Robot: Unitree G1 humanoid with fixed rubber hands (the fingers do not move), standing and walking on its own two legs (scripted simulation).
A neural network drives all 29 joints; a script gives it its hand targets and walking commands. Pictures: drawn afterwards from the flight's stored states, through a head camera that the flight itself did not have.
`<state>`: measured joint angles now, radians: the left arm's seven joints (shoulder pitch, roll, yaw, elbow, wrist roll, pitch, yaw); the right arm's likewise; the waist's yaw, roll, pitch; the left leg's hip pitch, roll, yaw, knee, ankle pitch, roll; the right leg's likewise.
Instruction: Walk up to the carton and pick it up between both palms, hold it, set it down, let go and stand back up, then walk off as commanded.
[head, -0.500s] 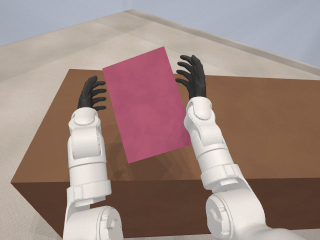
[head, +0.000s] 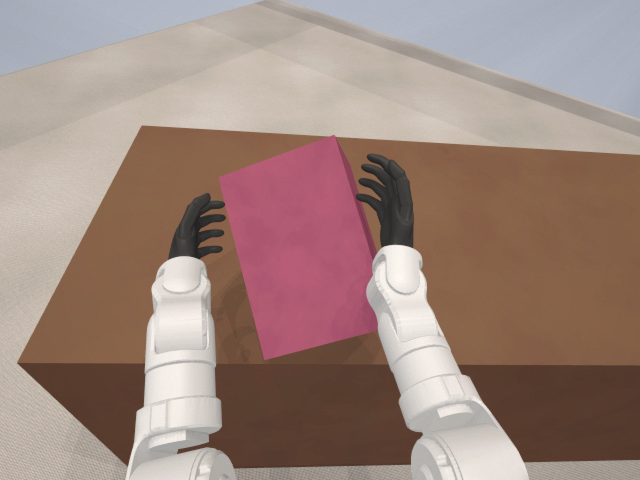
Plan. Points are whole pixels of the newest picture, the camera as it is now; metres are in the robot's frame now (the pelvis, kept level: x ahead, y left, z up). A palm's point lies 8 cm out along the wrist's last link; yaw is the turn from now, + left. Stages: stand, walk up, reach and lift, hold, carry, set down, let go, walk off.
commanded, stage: set down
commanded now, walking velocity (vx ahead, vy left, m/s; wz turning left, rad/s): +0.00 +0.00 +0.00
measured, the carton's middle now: (312, 250) +0.40 -0.02 +0.05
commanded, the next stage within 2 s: none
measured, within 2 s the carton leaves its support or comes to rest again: neither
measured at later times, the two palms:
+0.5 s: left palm (186, 261) +0.36 +0.15 +0.08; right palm (378, 220) +0.37 -0.10 +0.14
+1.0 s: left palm (193, 256) +0.37 +0.14 +0.07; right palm (379, 212) +0.39 -0.10 +0.13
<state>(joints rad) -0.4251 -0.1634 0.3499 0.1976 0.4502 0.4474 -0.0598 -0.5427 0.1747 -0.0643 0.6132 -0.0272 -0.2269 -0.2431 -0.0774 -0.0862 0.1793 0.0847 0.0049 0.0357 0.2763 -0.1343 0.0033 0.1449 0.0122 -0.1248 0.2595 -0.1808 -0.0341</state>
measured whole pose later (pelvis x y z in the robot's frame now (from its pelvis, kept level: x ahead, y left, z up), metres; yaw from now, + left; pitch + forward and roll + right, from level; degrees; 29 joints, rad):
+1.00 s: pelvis +0.01 +0.00 +0.00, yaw -3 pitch -6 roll +0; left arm -0.54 -0.23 0.57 0.47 0.52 0.19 -0.03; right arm -0.71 0.22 -0.36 0.82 -0.27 -0.24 -0.15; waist 0.01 -0.07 0.10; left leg -0.02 0.02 0.09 0.23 -0.12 0.00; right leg 0.01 0.03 -0.07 0.24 -0.16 -0.04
